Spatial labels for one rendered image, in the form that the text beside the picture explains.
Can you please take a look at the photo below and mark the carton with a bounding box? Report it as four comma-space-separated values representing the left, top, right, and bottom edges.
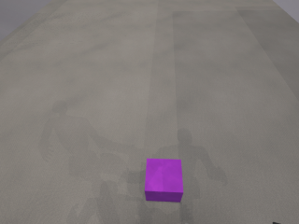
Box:
145, 158, 184, 203

